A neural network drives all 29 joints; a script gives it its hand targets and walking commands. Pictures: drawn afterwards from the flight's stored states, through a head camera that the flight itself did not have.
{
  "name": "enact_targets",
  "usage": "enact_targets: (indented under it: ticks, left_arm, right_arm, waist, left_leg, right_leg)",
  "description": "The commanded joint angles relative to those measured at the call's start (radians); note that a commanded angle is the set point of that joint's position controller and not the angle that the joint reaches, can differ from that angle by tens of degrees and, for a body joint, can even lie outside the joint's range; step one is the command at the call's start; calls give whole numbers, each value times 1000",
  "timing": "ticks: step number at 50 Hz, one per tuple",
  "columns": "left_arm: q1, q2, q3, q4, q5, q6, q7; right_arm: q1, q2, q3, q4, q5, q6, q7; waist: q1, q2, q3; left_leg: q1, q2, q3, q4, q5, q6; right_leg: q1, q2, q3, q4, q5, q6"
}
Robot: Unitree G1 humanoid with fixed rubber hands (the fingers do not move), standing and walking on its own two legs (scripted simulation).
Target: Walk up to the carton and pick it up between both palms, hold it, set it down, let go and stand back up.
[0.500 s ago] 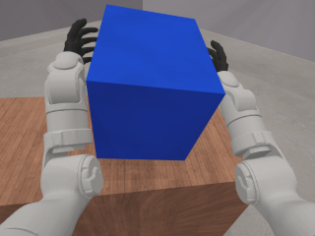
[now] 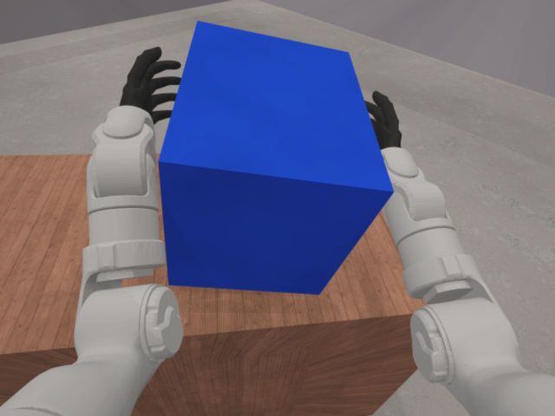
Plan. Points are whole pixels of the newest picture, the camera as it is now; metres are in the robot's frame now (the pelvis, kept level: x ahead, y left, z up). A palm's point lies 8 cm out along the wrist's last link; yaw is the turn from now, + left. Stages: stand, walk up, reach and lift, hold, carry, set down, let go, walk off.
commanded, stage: set down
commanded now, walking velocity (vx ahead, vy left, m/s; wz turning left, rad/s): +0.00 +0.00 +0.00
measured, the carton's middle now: (261, 164) +0.41 +0.01 +0.17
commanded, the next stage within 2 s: none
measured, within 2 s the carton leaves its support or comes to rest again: neither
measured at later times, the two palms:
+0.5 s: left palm (150, 128) +0.41 +0.16 +0.23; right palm (380, 166) +0.39 -0.16 +0.19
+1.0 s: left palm (159, 153) +0.42 +0.16 +0.18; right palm (375, 190) +0.38 -0.16 +0.14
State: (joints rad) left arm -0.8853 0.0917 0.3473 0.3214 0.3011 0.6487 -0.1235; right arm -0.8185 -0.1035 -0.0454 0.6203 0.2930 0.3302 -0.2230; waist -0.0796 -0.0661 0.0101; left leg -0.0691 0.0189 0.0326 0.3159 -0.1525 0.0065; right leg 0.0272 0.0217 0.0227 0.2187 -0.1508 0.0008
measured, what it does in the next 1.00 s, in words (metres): stands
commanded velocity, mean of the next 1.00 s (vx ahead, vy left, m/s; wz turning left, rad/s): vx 0.00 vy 0.00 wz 0.00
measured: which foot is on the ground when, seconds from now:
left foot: down 0.00-1.00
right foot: down 0.00-1.00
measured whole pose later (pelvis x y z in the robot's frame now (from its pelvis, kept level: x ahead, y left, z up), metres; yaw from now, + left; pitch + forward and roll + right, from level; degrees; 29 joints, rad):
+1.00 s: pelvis +0.01 +0.00 +0.00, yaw +0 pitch -5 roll -1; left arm -0.77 0.08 0.34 0.43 0.28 0.46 -0.14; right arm -0.67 -0.02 -0.11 0.62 0.13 0.21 -0.21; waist -0.08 -0.07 0.06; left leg -0.07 0.02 0.03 0.32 -0.16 0.01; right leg 0.03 0.02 0.02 0.22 -0.16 0.00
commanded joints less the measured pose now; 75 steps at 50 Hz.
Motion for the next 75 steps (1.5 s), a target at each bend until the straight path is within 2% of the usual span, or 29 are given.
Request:
enact_targets:
  ticks: [1,2,3,4,7,12,16,19,20,21,22,25,27,29,30,34,37,41,43,45,48,49,56,60,61,67,70,71,75]
  left_arm:
    - [-479,-561,-430,-101,-184,-55,-85]
    - [-402,-520,-379,-43,-142,-50,-85]
    - [-414,-515,-378,-31,-146,-48,-90]
    - [-375,-493,-332,64,-119,-33,-98]
    - [-425,-512,-357,-20,-138,-53,-107]
    - [-431,-513,-342,54,-132,-69,-117]
    - [-416,-518,-346,44,-134,-89,-114]
    - [-442,-545,-383,22,-156,-112,-115]
    - [-389,-534,-381,21,-149,-114,-111]
    - [-381,-545,-376,37,-139,-114,-108]
    - [-369,-513,-324,81,-126,-116,-113]
    - [-330,-506,-334,68,-120,-121,-121]
    - [-356,-485,-298,104,-90,-125,-131]
    - [-366,-523,-338,63,-109,-137,-126]
    - [-324,-505,-316,86,-102,-138,-130]
    - [-408,-546,-390,33,-165,-167,-120]
    - [-375,-553,-394,60,-164,-197,-101]
    - [-326,-508,-326,165,-120,-204,-117]
    - [-302,-502,-318,159,-104,-206,-123]
    - [-301,-529,-347,92,-126,-217,-122]
    - [-351,-544,-362,87,-131,-234,-117]
    - [-337,-565,-391,70,-154,-236,-109]
    - [-336,-553,-370,108,-138,-269,-101]
    - [-279,-524,-318,151,-98,-268,-119]
    - [-319,-525,-332,123,-112,-275,-116]
    - [-296,-555,-343,129,-122,-296,-120]
    - [-289,-567,-358,162,-110,-303,-112]
    - [-293,-589,-377,130,-132,-315,-109]
    - [-276,-560,-335,190,-99,-333,-105]
  right_arm:
    - [-786,520,284,-443,-35,-133,102]
    - [-746,508,292,-384,-41,-124,106]
    - [-778,511,286,-429,-43,-128,101]
    - [-745,482,238,-333,-66,-110,102]
    - [-744,507,255,-386,-68,-132,106]
    - [-744,496,210,-348,-120,-134,107]
    - [-748,534,242,-383,-114,-148,107]
    - [-716,529,216,-377,-147,-164,111]
    - [-696,543,254,-392,-126,-168,113]
    - [-696,533,232,-367,-133,-171,111]
    - [-696,526,228,-345,-142,-167,115]
    - [-626,537,239,-332,-150,-170,107]
    - [-623,530,203,-274,-174,-164,109]
    - [-626,544,213,-325,-161,-175,107]
    - [-620,564,238,-350,-150,-177,112]
    - [-651,580,228,-402,-181,-201,108]
    - [-659,578,243,-373,-191,-216,121]
    - [-565,583,204,-285,-235,-206,119]
    - [-543,567,194,-269,-240,-213,124]
    - [-553,590,234,-317,-225,-222,123]
    - [-592,619,242,-343,-224,-238,124]
    - [-591,603,226,-367,-232,-251,123]
    - [-567,625,237,-315,-251,-258,127]
    - [-464,612,192,-238,-281,-250,125]
    - [-497,621,224,-272,-268,-262,132]
    - [-503,652,230,-296,-298,-293,131]
    - [-514,634,214,-282,-313,-311,130]
    - [-555,653,240,-337,-290,-320,133]
    - [-480,664,216,-262,-320,-315,139]
  waist:
    - [-16,55,-493]
    - [13,45,-439]
    - [5,37,-428]
    - [-5,30,-315]
    - [-6,30,-375]
    - [-19,30,-356]
    - [1,29,-405]
    - [-43,54,-440]
    - [-10,55,-441]
    - [-18,64,-439]
    - [2,28,-394]
    - [-19,13,-368]
    - [-15,33,-319]
    - [-25,61,-383]
    - [7,38,-366]
    - [-38,52,-442]
    - [2,81,-471]
    - [-15,23,-354]
    - [-12,49,-330]
    - [-6,17,-413]
    - [-9,59,-403]
    - [-32,51,-442]
    - [-5,64,-424]
    - [-25,40,-324]
    - [-3,61,-360]
    - [-7,35,-395]
    - [-13,87,-395]
    - [-6,50,-432]
    - [15,57,-387]
  left_leg:
    - [264,-66,8,36,296,-29]
    - [263,-66,13,35,275,-21]
    - [244,-73,15,25,246,-17]
    - [207,-72,17,-3,162,-7]
    - [217,-73,18,9,205,-12]
    - [207,-67,20,-11,124,-2]
    - [200,-74,24,4,177,-2]
    - [212,-71,23,-7,159,-11]
    - [208,-76,25,9,205,-7]
    - [222,-72,22,11,212,-13]
    - [195,-70,23,1,195,-6]
    - [173,-76,29,-8,197,-4]
    - [166,-74,32,-26,127,-3]
    - [176,-73,34,-16,183,-12]
    - [165,-72,39,-9,174,-2]
    - [171,-75,26,-5,197,-11]
    - [188,-69,30,8,227,-19]
    - [128,-74,49,-28,120,2]
    - [135,-71,45,-34,111,2]
    - [166,-72,42,-15,194,-3]
    - [147,-70,35,-18,202,-19]
    - [173,-72,32,-4,239,-23]
    - [157,-72,34,-14,205,-18]
    - [134,-71,46,-31,156,-3]
    - [141,-70,45,-29,173,-10]
    - [132,-73,52,-27,172,-7]
    - [133,-72,45,-10,202,-18]
    - [144,-72,44,-13,206,-13]
    - [106,-71,51,-25,168,-3]
  right_leg:
    - [69,39,-97,14,352,52]
    - [66,35,-91,9,343,52]
    - [68,34,-86,8,327,57]
    - [27,25,-84,-13,247,61]
    - [50,27,-88,-3,268,57]
    - [9,26,-94,-16,180,58]
    - [50,26,-83,5,307,63]
    - [48,29,-98,5,250,55]
    - [73,23,-85,10,315,55]
    - [62,28,-91,15,317,53]
    - [62,29,-88,8,290,60]
    - [100,19,-84,13,379,68]
    - [58,16,-92,5,268,70]
    - [78,24,-89,16,313,62]
    - [79,18,-80,8,340,69]
    - [89,25,-92,25,365,66]
    - [63,24,-81,26,359,58]
    - [83,20,-86,5,281,66]
    - [50,12,-80,-2,265,68]
    - [99,23,-82,18,361,67]
    - [88,30,-89,21,340,67]
    - [75,31,-98,26,377,62]
    - [76,23,-88,25,365,65]
    - [66,22,-87,14,332,76]
    - [67,21,-90,17,334,71]
    - [96,15,-88,27,384,77]
    - [77,15,-91,31,395,69]
    - [79,20,-91,33,405,77]
    - [90,7,-79,33,385,74]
